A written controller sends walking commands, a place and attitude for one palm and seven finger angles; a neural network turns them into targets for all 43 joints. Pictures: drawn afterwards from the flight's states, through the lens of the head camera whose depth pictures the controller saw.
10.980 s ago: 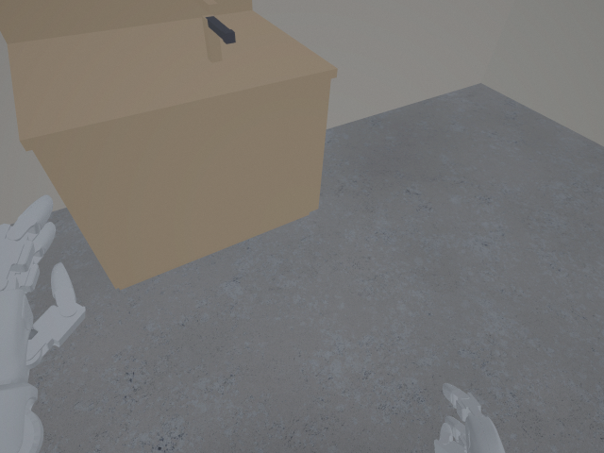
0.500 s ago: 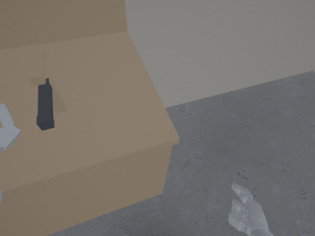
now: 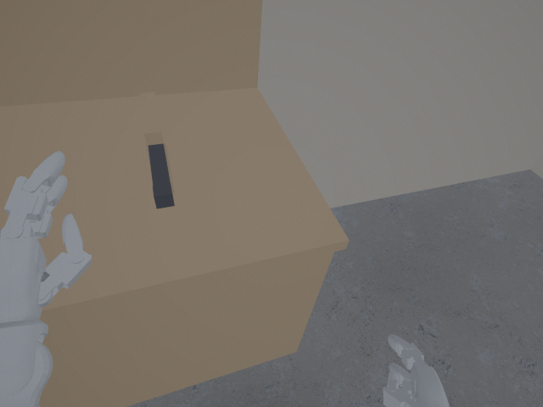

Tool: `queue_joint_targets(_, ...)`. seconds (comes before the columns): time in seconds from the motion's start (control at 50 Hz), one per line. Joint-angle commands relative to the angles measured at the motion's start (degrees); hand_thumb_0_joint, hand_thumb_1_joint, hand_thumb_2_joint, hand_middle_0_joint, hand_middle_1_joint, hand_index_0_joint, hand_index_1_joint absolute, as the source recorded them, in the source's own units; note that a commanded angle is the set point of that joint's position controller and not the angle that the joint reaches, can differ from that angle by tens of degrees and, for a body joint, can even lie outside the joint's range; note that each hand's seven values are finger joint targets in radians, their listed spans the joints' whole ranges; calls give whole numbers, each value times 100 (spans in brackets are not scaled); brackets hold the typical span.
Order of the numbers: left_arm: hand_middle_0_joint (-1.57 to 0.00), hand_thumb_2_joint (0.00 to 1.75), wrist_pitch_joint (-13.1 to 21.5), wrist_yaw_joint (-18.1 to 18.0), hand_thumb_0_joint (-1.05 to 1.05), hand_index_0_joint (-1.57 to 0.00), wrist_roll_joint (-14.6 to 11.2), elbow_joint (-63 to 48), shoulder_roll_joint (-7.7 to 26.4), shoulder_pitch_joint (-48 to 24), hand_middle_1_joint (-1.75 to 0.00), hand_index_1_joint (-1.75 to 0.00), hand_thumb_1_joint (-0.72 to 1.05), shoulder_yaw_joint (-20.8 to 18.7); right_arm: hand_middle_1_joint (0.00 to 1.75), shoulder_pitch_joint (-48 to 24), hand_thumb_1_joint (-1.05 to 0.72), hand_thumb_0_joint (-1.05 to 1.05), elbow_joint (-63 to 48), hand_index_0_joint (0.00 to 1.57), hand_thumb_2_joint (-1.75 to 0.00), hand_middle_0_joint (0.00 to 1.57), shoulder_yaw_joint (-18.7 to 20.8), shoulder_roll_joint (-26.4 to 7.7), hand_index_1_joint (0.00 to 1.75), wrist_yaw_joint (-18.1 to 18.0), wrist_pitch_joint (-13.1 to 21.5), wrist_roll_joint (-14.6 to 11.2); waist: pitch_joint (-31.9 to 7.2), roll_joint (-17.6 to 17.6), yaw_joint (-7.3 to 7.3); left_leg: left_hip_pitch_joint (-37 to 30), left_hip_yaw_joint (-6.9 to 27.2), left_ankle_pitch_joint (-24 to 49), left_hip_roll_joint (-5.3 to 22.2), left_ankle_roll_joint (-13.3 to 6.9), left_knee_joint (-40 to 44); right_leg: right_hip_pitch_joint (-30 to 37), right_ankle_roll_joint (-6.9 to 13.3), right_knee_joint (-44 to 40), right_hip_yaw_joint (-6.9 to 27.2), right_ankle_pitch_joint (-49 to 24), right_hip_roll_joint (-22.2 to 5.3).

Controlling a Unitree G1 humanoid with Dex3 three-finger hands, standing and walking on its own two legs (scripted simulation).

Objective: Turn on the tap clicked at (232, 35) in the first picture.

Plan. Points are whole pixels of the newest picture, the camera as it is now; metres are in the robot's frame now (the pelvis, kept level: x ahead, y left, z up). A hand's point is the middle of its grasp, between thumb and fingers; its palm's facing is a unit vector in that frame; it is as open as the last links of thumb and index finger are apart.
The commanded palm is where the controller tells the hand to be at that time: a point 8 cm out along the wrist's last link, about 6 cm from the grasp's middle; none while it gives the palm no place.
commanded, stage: come to a stop and stand still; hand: left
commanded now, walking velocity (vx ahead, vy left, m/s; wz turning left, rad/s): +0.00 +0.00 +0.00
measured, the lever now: (163, 196) +0.40 +0.21 +0.09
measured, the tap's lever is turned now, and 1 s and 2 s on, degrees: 0 0 0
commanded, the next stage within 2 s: look again from close up in 1.26 s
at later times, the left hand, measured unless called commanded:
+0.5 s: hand out of the picture +0.11 +0.35 +0.16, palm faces +0.52 -0.81 -0.28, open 7.4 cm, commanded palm +0.04 +0.37 +0.18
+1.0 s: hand out of the picture +0.04 +0.38 +0.17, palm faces +0.37 -0.82 -0.44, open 7.4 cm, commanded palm -0.01 +0.42 +0.18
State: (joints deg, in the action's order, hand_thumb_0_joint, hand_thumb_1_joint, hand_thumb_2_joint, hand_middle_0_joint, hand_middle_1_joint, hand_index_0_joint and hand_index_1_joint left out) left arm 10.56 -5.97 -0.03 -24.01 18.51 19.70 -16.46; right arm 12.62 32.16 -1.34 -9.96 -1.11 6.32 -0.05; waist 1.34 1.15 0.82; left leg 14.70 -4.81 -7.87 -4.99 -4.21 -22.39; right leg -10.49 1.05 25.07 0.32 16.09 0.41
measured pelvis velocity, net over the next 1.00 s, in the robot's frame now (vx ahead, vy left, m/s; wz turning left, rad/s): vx -0.16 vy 0.13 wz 0.04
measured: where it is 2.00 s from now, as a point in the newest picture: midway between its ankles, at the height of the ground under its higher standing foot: outside the picture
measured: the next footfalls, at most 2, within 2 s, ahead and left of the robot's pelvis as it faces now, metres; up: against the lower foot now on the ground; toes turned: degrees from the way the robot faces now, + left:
right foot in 0.48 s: +0.05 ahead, -0.08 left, +0.00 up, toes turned +3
left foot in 0.62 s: -0.10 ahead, +0.31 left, +0.00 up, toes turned -6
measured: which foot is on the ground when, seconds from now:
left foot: down 0.00-0.46, up 0.48-0.60, down 0.62-0.84, up 0.86-1.00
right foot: down 0.00-0.36, up 0.38-0.46, down 0.48-0.62, up 0.64-0.82, down 0.84-1.00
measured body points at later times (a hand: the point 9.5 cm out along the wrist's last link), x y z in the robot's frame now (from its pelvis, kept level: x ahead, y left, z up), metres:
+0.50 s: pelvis -0.09 +0.08 -0.05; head -0.09 +0.13 +0.40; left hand +0.07 +0.39 +0.18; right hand +0.12 -0.13 -0.09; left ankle +0.01 +0.07 -0.68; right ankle +0.01 -0.07 -0.74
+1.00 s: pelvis -0.16 +0.13 -0.01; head -0.16 +0.15 +0.43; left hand +0.02 +0.42 +0.19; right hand -0.05 -0.11 -0.11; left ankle -0.19 +0.25 -0.65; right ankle -0.14 +0.05 -0.74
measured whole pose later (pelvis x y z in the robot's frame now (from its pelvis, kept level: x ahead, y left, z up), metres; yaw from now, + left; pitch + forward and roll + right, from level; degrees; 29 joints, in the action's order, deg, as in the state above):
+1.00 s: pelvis -0.16 +0.13 -0.01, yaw +2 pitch -1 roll -1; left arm 12.3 -3.7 -2.3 -31.1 24.3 27.6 -24.3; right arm 17.3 37.5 0.6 -11.3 0.5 2.3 -0.5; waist 1.0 2.5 -1.5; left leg 31.1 0.7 -23.6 0.2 -1.8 -72.8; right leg -17.7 4.9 35.3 -0.8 17.1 3.9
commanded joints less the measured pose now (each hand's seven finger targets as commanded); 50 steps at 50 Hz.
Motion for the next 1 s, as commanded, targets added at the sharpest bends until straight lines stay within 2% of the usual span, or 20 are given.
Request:
queue_joint_targets(0.0,-20,90,402,-94,0,-20,-118,-1374,1469,-195,-30,-30,90,-1267,30,-629,-90,0,-966,20,-90,20,375,-801,30,-43,207,7,-419,-681,100,459,1228,-2645,1055,821,1407,421,132,-159,-188,473,78)
queue_joint_targets(0.22,-20,90,326,0,0,-20,-80,-1218,991,-366,-30,-30,90,-685,30,-472,-90,0,-766,20,-90,20,486,-867,30,16,262,-58,-501,200,44,-976,668,-2243,731,1002,-273,-1016,381,-519,125,808,-297)
queue_joint_targets(0.28,-20,90,326,20,0,-20,-123,-1869,1093,-969,-30,-30,90,-756,30,-548,-90,0,-653,20,-90,20,516,-889,30,13,207,-79,-212,748,-106,-1718,1746,-2105,864,542,-2262,-3335,701,-125,1063,1277,-1157)
queue_joint_targets(0.32,-20,90,290,38,0,-20,-143,-2058,1133,-1267,-30,-30,90,-812,30,-446,-90,0,-536,20,-90,20,455,-852,30,-2,155,-50,-220,-311,-220,-1396,2743,-3044,1336,645,-466,-3416,320,1742,429,1327,-425)
queue_joint_targets(0.34,-20,90,192,22,0,-20,-112,-2033,1126,-1268,-30,-30,90,-820,30,-529,-90,0,-598,20,-90,20,407,-841,30,-16,146,-37,-225,-1770,-215,-167,2944,-3782,1759,873,1583,-2267,3,3581,-151,1664,480)
queue_joint_targets(0.38,-20,90,53,50,0,-20,-247,-2175,1396,-1762,-30,-30,90,-1176,30,-709,-90,0,-729,20,-90,20,691,-761,30,131,305,63,-28,-2683,262,1890,1196,-2997,939,2826,3038,67,39,3812,-895,1780,1051)
queue_joint_targets(0.42,-20,90,166,8,0,-20,-280,-1875,1611,-1290,-30,-30,90,-1428,30,-600,-90,0,-701,20,-90,20,1008,-905,30,347,445,-100,-244,-1232,849,2450,-716,-2100,-479,3841,-1336,1056,825,1321,-1076,2209,-67)
queue_joint_targets(0.44,-20,90,314,9,0,-20,-87,-1849,1715,-495,-30,-30,90,-1327,30,-341,-90,0,-685,20,-90,20,895,-829,30,421,336,-388,-324,3311,954,272,658,-3146,-609,2337,-8397,-2229,1652,-288,1069,1056,-2253)
queue_joint_targets(0.46,-20,90,163,179,0,-20,-167,-2345,1045,-1105,-30,-30,90,-852,30,-929,-90,0,-840,20,-90,20,871,-850,30,390,282,-424,30,3650,302,450,3499,-3630,370,951,-11465,-4686,1963,262,2828,-210,-2707)
queue_joint_targets(0.48,-20,90,182,482,0,-20,-346,-2864,1473,-2296,-30,-30,90,-1035,30,-634,-90,0,-434,20,-90,20,834,-557,30,452,362,-271,-524,2250,-127,820,3715,-3478,387,-2148,-11702,-4458,1610,679,1917,-330,-2620)
queue_joint_targets(0.5,-20,90,212,646,0,-20,-464,-3295,2080,-2524,-30,-30,90,-1434,30,-869,-90,0,-786,20,-90,20,347,-133,30,514,541,-194,-742,643,-260,601,3539,-3097,953,-2414,-8802,-4061,909,413,2027,502,-2550)
queue_joint_targets(0.54,-20,90,290,410,0,-20,-216,-2644,1653,-1650,-30,-30,90,-1415,30,-800,-90,0,-593,20,-90,20,389,-693,30,489,380,-19,-470,-1194,44,299,1461,-2025,690,155,-2057,-3098,629,1848,947,1086,-1085)
queue_joint_targets(0.56,-20,90,377,318,0,-20,-262,-2292,1237,-1898,-30,-30,90,-905,30,-689,-90,0,-314,20,-90,20,596,-1005,30,429,373,-63,-360,-2276,-296,-370,1267,-638,469,2420,3,-3076,508,3241,104,892,-470)
queue_joint_targets(0.6,-20,90,446,200,0,-20,-129,-1928,1383,-2042,-30,-30,90,-1058,30,-225,-90,0,-205,20,-90,20,747,-793,30,358,487,164,227,-3297,-242,-134,807,1428,799,362,204,-2810,142,5564,-492,1542,436)
queue_joint_targets(0.64,-20,90,497,269,0,-20,-174,-2036,2084,-2211,-30,-30,90,-1555,30,-306,-90,0,-543,20,-90,20,760,-704,30,296,471,-29,-521,-1974,-143,553,2941,977,2111,-1949,-442,-2611,-105,5938,253,2158,336)
queue_joint_targets(0.66,-20,90,593,350,0,-20,-182,-2299,2358,-2550,-30,-30,90,-1638,30,-713,-90,0,-654,20,-90,20,572,-717,30,379,422,150,215,-2278,-279,1042,4775,358,2490,-2118,168,-3145,-119,6008,744,1953,264)
queue_joint_targets(0.76,-20,90,598,302,0,-20,-223,-1911,1524,-764,-30,-30,90,-1427,30,-584,-90,0,-708,20,-90,20,577,-799,30,511,227,77,-641,-1494,142,1143,1978,-1351,1685,-403,-939,5,197,1773,250,1363,280)
queue_joint_targets(0.82,-20,90,337,261,0,-20,-297,-1623,1471,161,-30,-30,90,-1314,30,-318,-90,0,-825,20,-90,20,534,-697,30,465,-33,-119,-1078,1318,56,2140,415,-2254,64,63,-4641,1301,1064,-460,2038,1249,-837)
queue_joint_targets(0.88,-20,90,354,106,0,-20,-375,-1450,1550,77,-30,-30,90,-1620,30,-514,-90,0,-794,20,-90,20,446,-764,30,192,10,-118,-335,807,-38,2742,1112,-1578,508,277,-6079,-168,1616,-1030,3129,1428,-1624)
queue_joint_targets(0.98,-20,90,487,-120,0,-20,-298,-1717,1583,166,-30,-30,90,-1589,30,-350,-90,0,-566,20,-90,20,305,-547,30,9,63,-16,-324,376,-93,1025,606,-1480,939,155,-2974,-1176,1182,-718,1398,287,-1278)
